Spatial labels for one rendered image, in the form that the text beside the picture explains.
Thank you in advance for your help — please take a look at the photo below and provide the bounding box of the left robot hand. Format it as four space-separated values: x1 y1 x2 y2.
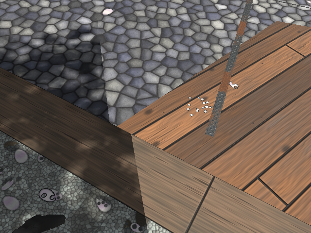
12 215 66 233

